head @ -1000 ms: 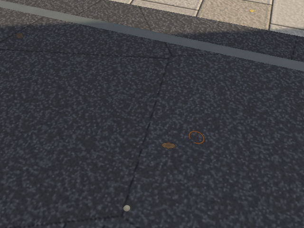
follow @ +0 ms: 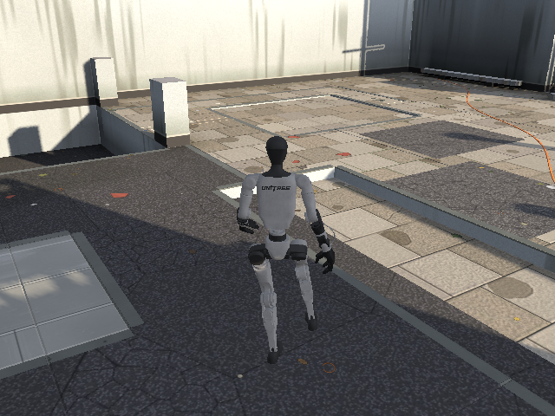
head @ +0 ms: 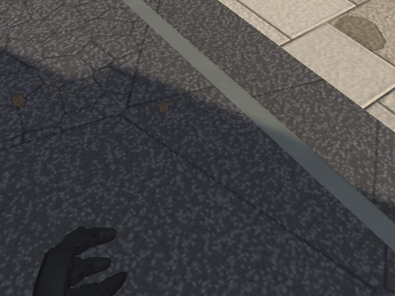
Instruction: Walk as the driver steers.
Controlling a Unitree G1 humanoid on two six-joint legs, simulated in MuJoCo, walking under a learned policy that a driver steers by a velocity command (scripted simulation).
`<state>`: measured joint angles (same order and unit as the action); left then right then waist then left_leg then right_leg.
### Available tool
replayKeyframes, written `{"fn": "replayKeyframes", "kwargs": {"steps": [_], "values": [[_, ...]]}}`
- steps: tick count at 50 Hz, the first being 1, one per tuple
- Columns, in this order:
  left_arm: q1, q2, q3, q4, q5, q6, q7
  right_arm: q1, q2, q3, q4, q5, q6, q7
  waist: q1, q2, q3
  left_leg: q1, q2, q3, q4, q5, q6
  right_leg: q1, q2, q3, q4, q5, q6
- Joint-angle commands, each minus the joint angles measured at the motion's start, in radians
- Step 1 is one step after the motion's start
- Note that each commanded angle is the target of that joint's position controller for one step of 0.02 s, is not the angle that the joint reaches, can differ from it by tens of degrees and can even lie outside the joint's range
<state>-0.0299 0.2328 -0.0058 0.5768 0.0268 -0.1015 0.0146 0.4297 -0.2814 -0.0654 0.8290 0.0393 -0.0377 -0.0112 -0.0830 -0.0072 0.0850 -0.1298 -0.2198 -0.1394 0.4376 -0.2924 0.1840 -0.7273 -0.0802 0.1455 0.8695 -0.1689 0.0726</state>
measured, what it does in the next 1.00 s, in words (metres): walks ahead, turning right: right foot, then left foot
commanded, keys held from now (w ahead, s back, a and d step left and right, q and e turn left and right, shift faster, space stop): q+shift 0.06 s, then shift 0.04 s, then e+shift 0.80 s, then shift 0.04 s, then q+shift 0.06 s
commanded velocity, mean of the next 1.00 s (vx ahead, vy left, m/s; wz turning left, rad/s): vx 0.11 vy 0.00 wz -0.35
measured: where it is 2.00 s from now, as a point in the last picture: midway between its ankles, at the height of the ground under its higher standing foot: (205, 187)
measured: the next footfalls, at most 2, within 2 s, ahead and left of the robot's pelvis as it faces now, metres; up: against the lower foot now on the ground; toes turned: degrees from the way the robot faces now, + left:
right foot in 0.12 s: +0.35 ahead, -0.12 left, +0.00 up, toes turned +18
left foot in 0.48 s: +0.28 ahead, +0.06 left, +0.00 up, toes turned -9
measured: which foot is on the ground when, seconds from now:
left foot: down 0.00-0.12, up 0.14-0.46, down 0.48-0.94, up 0.96-1.00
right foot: up 0.00-0.10, down 0.12-0.50, up 0.52-0.92, down 0.94-1.00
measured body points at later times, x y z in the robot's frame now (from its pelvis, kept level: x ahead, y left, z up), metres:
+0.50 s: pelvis +0.19 -0.05 +0.00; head +0.23 -0.03 +0.45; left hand +0.27 +0.25 -0.12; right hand +0.42 -0.28 -0.07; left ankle +0.24 +0.07 -0.73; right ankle +0.31 -0.14 -0.73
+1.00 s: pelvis +0.21 -0.09 -0.01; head +0.25 -0.12 +0.44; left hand +0.52 +0.06 -0.07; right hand +0.20 -0.41 -0.12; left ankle +0.24 +0.07 -0.70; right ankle +0.18 -0.19 -0.73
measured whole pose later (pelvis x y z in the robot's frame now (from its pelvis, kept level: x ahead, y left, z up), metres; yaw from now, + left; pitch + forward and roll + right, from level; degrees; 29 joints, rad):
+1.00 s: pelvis +0.21 -0.09 -0.01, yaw -26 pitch +3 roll +1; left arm 0.12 0.31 0.07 0.55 0.00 0.05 -0.01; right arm 0.16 -0.33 -0.09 0.72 0.00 0.00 -0.01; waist -0.04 0.03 0.05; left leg -0.39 0.15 0.13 0.88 -0.50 -0.06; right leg -0.38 -0.01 -0.04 0.62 -0.30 -0.03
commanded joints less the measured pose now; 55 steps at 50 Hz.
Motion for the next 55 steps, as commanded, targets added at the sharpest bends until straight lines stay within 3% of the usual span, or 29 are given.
{"fn": "replayKeyframes", "kwargs": {"steps": [1,3,5,6,7,8,9,10,11,13,17,19,24,25,26,27,28,30,34,39,42,46,47,48,49,50,51,53,55], "values": [[-0.066,0.058,0.035,-0.086,-0.031,-0.038,0.007,-0.050,-0.176,-0.051,-0.083,0.015,0.008,-0.039,0.026,0.021,-0.153,-0.185,0.098,-0.185,-0.015,0.635,-0.078,0.379,0.223,-0.153,-0.357,0.273,-0.004],[-0.044,0.107,0.064,-0.095,-0.049,-0.037,0.007,-0.039,-0.141,-0.046,-0.081,0.001,0.025,-0.047,0.040,0.105,-0.168,-0.177,0.094,-0.248,0.083,0.540,-0.128,0.492,0.245,-0.115,-0.425,0.363,-0.010],[0.149,0.147,0.091,-0.052,-0.035,-0.033,0.014,-0.124,-0.120,-0.044,-0.122,-0.001,0.024,-0.051,0.153,0.158,-0.262,-0.134,0.071,-0.203,0.328,0.564,-0.187,0.683,0.186,-0.102,-0.517,0.555,-0.036],[0.339,0.162,0.091,-0.003,-0.014,-0.029,0.016,-0.132,-0.062,-0.022,-0.144,-0.024,0.023,-0.044,0.221,0.123,-0.400,-0.181,0.054,-0.126,0.627,0.221,-0.215,0.910,0.017,-0.003,-0.450,0.690,-0.105],[0.384,0.187,0.078,0.005,0.021,-0.022,0.007,-0.018,0.049,0.012,-0.166,-0.068,0.024,-0.038,0.154,-0.156,-0.496,-0.376,-0.035,-0.089,0.956,-0.557,-0.229,1.101,-0.229,0.284,-0.292,1.299,-0.223],[0.369,0.180,0.074,0.020,0.033,-0.026,-0.015,0.225,-0.030,0.005,-0.147,-0.027,0.019,-0.014,0.046,-0.268,-0.627,-0.446,0.011,-0.223,1.174,-0.488,-0.233,1.138,-0.420,0.639,-0.309,1.082,-0.421],[0.259,0.170,0.083,-0.001,0.004,-0.016,-0.018,0.197,-0.103,0.000,-0.104,-0.012,0.037,-0.002,0.059,-0.195,-0.552,-0.514,0.090,-0.166,1.223,-0.377,-0.253,1.047,-0.374,0.647,-0.379,0.655,-0.468],[0.175,0.095,0.060,-0.007,-0.006,-0.001,-0.018,0.074,-0.117,0.000,-0.109,-0.013,0.055,-0.002,0.064,-0.088,-0.436,-0.544,0.155,-0.091,1.146,-0.275,-0.248,0.883,-0.273,0.571,-0.475,0.193,-0.421],[0.117,0.085,0.045,-0.031,-0.016,0.019,-0.017,-0.074,-0.136,-0.006,-0.153,-0.044,0.067,-0.015,0.068,0.022,-0.302,-0.504,0.173,0.002,1.065,-0.183,-0.252,0.662,-0.161,0.499,-0.551,-0.006,-0.346],[0.097,0.160,0.067,-0.015,-0.028,0.038,-0.021,-0.181,-0.101,0.000,-0.215,-0.069,0.062,-0.019,0.036,0.040,-0.120,-0.422,0.175,0.041,0.821,-0.140,-0.238,0.403,-0.023,0.377,-0.606,0.028,-0.274],[0.179,0.192,0.102,0.019,-0.029,0.060,-0.012,-0.213,-0.023,0.025,-0.227,-0.053,0.031,-0.035,0.046,-0.105,-0.232,-0.253,0.133,0.062,0.435,-0.167,-0.235,0.443,0.021,0.298,-0.571,0.385,-0.285],[0.183,0.213,0.117,0.004,-0.041,0.079,-0.005,-0.228,-0.060,0.016,-0.221,-0.039,0.043,-0.033,0.046,-0.134,-0.263,-0.214,0.122,0.034,0.354,-0.095,-0.227,0.450,0.003,0.364,-0.596,0.127,-0.279],[0.223,0.208,0.134,-0.011,-0.063,0.123,0.021,-0.255,-0.101,-0.011,-0.218,-0.029,0.040,-0.013,0.035,-0.162,-0.178,0.014,0.150,0.020,0.002,0.067,-0.164,0.286,0.067,0.429,-0.615,-0.336,-0.179],[0.260,0.176,0.126,-0.007,-0.065,0.127,0.022,-0.219,-0.141,-0.024,-0.214,-0.041,0.036,-0.016,0.032,-0.098,-0.208,0.138,0.281,-0.059,-0.072,0.038,-0.107,0.195,0.121,0.367,-0.487,-0.445,-0.128],[0.245,0.137,0.120,-0.038,-0.081,0.123,0.024,-0.224,-0.204,-0.035,-0.216,-0.086,0.035,-0.012,0.045,0.186,-0.210,0.140,0.522,-0.319,-0.155,-0.019,0.019,0.035,0.240,0.138,-0.202,-0.472,-0.094],[0.279,0.201,0.140,-0.038,-0.064,0.109,0.020,-0.306,-0.167,-0.030,-0.236,-0.116,0.025,-0.010,0.087,0.254,-0.185,0.036,0.616,-0.407,-0.187,0.057,0.071,0.012,0.200,0.075,0.042,-0.395,-0.055],[0.313,0.253,0.156,-0.008,-0.058,0.113,0.017,-0.387,-0.102,-0.013,-0.262,-0.104,0.019,-0.019,0.124,0.186,-0.158,-0.020,0.575,-0.297,-0.173,0.110,0.049,0.031,0.155,0.032,0.170,-0.319,-0.029],[0.385,0.222,0.153,0.039,-0.044,0.138,0.024,-0.455,-0.054,0.002,-0.278,-0.065,0.014,-0.030,0.146,0.112,-0.135,-0.051,0.471,-0.131,-0.144,0.184,-0.006,0.039,0.136,-0.008,0.337,-0.221,0.001],[0.288,0.157,0.119,-0.019,-0.057,0.146,0.010,-0.373,-0.071,0.000,-0.253,-0.065,0.028,-0.042,0.084,0.109,-0.101,0.004,0.443,0.031,-0.141,0.345,0.031,-0.039,0.046,-0.103,0.368,-0.124,0.064],[0.189,0.118,0.088,-0.085,-0.049,0.140,-0.026,-0.298,-0.157,-0.037,-0.217,-0.061,0.048,-0.036,0.033,0.140,-0.142,0.079,0.505,0.113,-0.108,0.448,0.054,0.052,-0.012,-0.153,0.114,-0.139,0.061],[0.190,0.139,0.095,-0.086,-0.051,0.148,-0.037,-0.310,-0.189,-0.055,-0.207,-0.046,0.044,-0.021,0.045,0.164,-0.153,0.043,0.533,0.172,-0.083,0.487,0.030,0.180,0.007,-0.209,-0.019,-0.150,0.019],[0.221,0.155,0.116,-0.081,-0.053,0.171,-0.045,-0.308,-0.183,-0.066,-0.182,0.000,0.024,-0.003,0.093,0.168,-0.173,0.023,0.547,0.236,0.064,0.461,-0.063,0.384,0.056,-0.237,-0.320,-0.072,-0.075],[0.291,0.188,0.135,-0.053,-0.046,0.168,-0.033,-0.258,-0.145,-0.057,-0.155,0.001,0.019,0.002,0.120,0.090,-0.202,-0.072,0.496,0.292,0.196,0.400,-0.125,0.562,0.084,-0.208,-0.442,0.081,-0.119],[0.356,0.302,0.164,-0.055,-0.041,0.158,-0.013,-0.242,-0.097,-0.036,-0.177,-0.036,0.015,0.006,0.129,-0.152,-0.244,-0.370,0.395,0.351,0.481,0.047,-0.216,0.837,-0.109,0.073,-0.468,0.513,-0.201],[0.306,0.368,0.162,-0.081,-0.011,0.141,-0.008,-0.268,-0.068,-0.014,-0.228,-0.070,0.010,0.006,0.108,-0.366,-0.324,-0.615,0.285,0.273,0.725,-0.406,-0.271,0.883,-0.375,0.343,-0.428,0.768,-0.428],[0.333,0.257,0.131,-0.077,0.002,0.124,-0.017,-0.338,-0.143,-0.037,-0.204,-0.045,0.018,0.002,0.196,-0.174,-0.374,-0.592,0.308,0.151,0.837,-0.377,-0.265,0.824,-0.345,0.236,-0.447,0.731,-0.441],[0.291,0.202,0.105,-0.049,0.002,0.110,-0.021,-0.332,-0.134,-0.034,-0.189,-0.017,0.028,-0.001,0.157,-0.138,-0.319,-0.571,0.325,0.131,0.815,-0.311,-0.244,0.758,-0.273,0.116,-0.449,0.605,-0.378],[0.161,0.114,0.074,-0.029,-0.021,0.100,-0.017,-0.257,-0.101,-0.026,-0.130,-0.030,0.050,-0.016,0.084,-0.116,-0.248,-0.488,0.339,0.123,0.704,-0.154,-0.254,0.636,-0.172,-0.032,-0.471,0.461,-0.284],[0.240,0.176,0.098,0.015,-0.023,0.092,-0.012,-0.187,-0.137,-0.039,-0.102,-0.013,0.055,0.003,0.107,-0.159,-0.227,-0.489,0.304,0.156,0.767,-0.035,-0.256,0.603,-0.168,-0.036,-0.606,-0.086,-0.289]]}}
Over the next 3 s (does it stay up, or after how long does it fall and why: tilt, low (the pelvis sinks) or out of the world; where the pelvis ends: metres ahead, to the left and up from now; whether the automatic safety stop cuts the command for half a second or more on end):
stays up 1.71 -0.14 -0.10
